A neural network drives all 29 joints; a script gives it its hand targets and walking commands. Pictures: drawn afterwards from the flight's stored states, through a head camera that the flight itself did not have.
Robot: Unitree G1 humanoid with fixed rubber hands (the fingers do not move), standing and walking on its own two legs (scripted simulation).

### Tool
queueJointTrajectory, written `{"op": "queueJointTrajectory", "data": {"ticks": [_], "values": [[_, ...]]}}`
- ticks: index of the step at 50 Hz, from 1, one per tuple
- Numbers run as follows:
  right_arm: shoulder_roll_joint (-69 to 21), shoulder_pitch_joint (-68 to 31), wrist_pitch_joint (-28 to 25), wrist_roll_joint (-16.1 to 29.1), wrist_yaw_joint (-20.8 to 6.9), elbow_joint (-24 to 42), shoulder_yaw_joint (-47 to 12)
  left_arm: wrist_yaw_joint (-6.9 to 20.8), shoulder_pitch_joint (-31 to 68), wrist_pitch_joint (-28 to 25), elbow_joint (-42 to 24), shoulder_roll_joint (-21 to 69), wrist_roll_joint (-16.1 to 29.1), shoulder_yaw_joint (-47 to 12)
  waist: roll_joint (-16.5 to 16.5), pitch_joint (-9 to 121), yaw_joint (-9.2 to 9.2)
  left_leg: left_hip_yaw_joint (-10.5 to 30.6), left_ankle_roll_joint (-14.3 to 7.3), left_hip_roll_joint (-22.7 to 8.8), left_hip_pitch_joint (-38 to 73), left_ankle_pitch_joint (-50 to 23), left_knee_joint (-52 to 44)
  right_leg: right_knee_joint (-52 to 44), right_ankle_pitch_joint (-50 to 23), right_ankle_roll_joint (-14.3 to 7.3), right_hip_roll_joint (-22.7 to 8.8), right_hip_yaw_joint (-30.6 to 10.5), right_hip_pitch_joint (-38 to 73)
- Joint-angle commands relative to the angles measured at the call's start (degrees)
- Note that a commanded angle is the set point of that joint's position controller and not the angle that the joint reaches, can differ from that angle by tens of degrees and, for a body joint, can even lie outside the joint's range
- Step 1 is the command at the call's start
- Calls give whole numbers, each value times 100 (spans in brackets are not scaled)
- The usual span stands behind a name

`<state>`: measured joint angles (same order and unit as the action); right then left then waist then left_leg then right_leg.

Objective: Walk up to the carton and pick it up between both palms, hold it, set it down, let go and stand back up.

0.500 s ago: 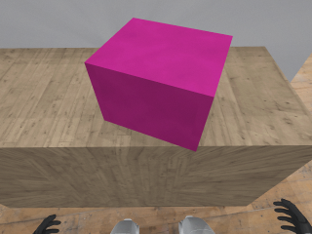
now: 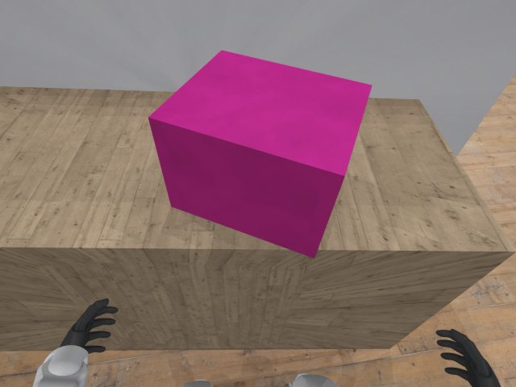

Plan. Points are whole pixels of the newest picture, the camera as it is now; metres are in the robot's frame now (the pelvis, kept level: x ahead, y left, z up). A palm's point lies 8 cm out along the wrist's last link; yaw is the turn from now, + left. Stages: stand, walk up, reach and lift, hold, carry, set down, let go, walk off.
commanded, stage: reach and lift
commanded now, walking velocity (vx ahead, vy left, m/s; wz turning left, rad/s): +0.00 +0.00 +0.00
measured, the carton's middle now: (265, 149) +0.53 -0.02 +0.06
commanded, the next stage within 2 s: none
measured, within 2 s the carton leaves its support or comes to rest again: neither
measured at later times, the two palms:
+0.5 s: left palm (2, 329) +0.21 +0.35 +0.03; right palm (422, 345) +0.17 -0.21 +0.03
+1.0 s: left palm (46, 276) +0.26 +0.30 +0.07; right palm (412, 316) +0.19 -0.18 +0.07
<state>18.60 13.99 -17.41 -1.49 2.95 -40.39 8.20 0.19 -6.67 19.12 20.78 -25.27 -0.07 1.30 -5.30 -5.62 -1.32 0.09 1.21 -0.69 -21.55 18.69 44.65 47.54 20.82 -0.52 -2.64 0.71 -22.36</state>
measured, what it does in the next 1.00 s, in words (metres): shifts its weight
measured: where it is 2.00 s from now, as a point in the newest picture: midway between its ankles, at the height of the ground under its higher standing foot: outside the picture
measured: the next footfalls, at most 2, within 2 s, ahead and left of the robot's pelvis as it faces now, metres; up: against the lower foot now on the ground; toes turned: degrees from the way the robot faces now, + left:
none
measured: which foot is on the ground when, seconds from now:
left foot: down 0.00-1.00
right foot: down 0.00-1.00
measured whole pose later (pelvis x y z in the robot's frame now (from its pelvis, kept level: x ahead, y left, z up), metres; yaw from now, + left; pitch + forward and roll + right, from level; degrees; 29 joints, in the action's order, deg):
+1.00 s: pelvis +0.04 +0.04 +0.03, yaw -1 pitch -6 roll -2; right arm 11.0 28.0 11.8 7.7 14.0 12.9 -1.1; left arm 10.0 -9.4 4.6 9.5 -27.2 14.0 1.3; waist 0.4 -3.7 0.4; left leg -1.4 -1.3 -1.9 -9.1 15.3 30.4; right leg 24.3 13.1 -0.1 -0.6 -1.3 -5.7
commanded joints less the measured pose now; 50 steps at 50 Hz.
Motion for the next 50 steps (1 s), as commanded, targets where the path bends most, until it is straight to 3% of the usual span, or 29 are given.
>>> {"op": "queueJointTrajectory", "data": {"ticks": [1, 6, 9, 11, 12, 13, 14, 16, 17, 19, 21, 26, 38, 42, 44, 47, 50], "values": [[197, -31, 295, 682, 229, 2387, -98, 126, 479, -126, -1520, -1349, 384, 1061, -64, 481, 417, -517, -214, 573, 2581, -551, -808, -2892, 1346, -700, -418, -810, -637], [158, 88, 606, 812, 305, 3035, 22, 160, 518, -119, -1800, -1224, 558, 966, 63, 444, 267, -333, -165, 591, 3326, -234, -802, -3135, 1677, -911, -534, -755, -1201], [271, 156, 772, 922, 276, 3256, 96, 153, 455, -187, -2003, -1083, 530, 807, 649, 417, 185, 16, -271, 224, 2652, 727, -1363, -2676, 1049, -800, -251, -497, -467], [536, -62, 878, 905, 171, 3363, 280, 81, 358, -313, -2006, -849, 488, 636, 1566, 475, 159, 303, -473, -412, 843, 2236, -2498, -1785, -54, -414, 427, -70, 1569], [714, -208, 951, 881, 77, 3287, 361, 20, 178, -374, -1804, -689, 418, 595, 2215, 517, 182, 349, -634, -861, -769, 3085, -3354, -1244, -859, -123, 908, 164, 3435], [889, -306, 982, 890, -8, 3153, 382, -4, -27, -450, -1639, -465, 324, 539, 2660, 641, 168, 363, -729, -1223, -2027, 3501, -3966, -912, -1470, 105, 1230, 281, 4952], [941, -278, 966, 945, -61, 3130, 338, 25, -154, -559, -1527, -362, 257, 572, 2725, 716, 167, 268, -748, -1328, -2450, 3288, -4097, -877, -1708, 176, 1295, 270, 5528], [955, -436, 968, 973, -110, 3432, 458, 42, 125, -747, -1802, -460, 436, 455, 2391, 712, 87, 330, -695, -1290, -2228, 3173, -4138, -993, -1609, 259, 1268, 238, 5360], [865, -566, 1023, 903, -110, 3500, 494, 57, 365, -802, -1880, -548, 555, 343, 2177, 617, 109, 281, -610, -1124, -1945, 3127, -4091, -1234, -1485, 203, 1158, 156, 5060], [779, -683, 1107, 845, -105, 3582, 619, 89, 478, -917, -1945, -594, 820, 104, 1807, 423, -27, 297, -515, -953, -1476, 3054, -4007, -1598, -1282, 127, 1003, 112, 4525], [737, -711, 1203, 889, -88, 3800, 716, 153, 498, -982, -1937, -578, 1068, -72, 1463, 308, -93, 368, -496, -905, -1037, 2993, -3999, -1812, -1147, 126, 949, 109, 4147], [605, -402, 1544, 1113, 68, 4020, 657, 397, 451, -1079, -1707, -654, 1286, -187, 1120, 85, -201, 291, -541, -879, -1003, 2815, -4142, -2050, -1289, 254, 875, 123, 4441], [-484, 414, 2337, 1491, 703, 6270, -245, 929, 524, -1679, -2009, -1682, 1791, 447, 836, 28, 248, 15, -661, -358, -37, 1782, -3506, -2609, -290, 27, 372, -329, 3253], [-924, 750, 2575, 1625, 957, 7058, -734, 1025, 558, -1838, -2234, -2125, 2168, 642, 337, 19, 479, -201, -592, 42, 1042, 783, -2759, -3143, 453, -147, -79, -629, 1816], [-1025, 1089, 2689, 1657, 1131, 7370, -924, 1095, 477, -1839, -2272, -2431, 2275, 773, 55, -62, 477, -221, -530, 213, 1703, 335, -2354, -3429, 764, -260, -345, -775, 978], [-842, 1067, 2879, 1610, 1265, 7221, -776, 1091, 474, -1736, -2387, -2387, 2274, 782, 468, -6, 503, -97, -444, -34, 1732, 458, -2528, -3286, 592, -225, -182, -578, 938], [-685, 999, 2958, 1701, 1334, 7306, -617, 1069, 286, -1620, -2571, -2216, 2325, 726, 656, 92, 501, -57, -363, -170, 1548, 461, -2684, -3185, 291, -197, -87, -465, 1308]]}}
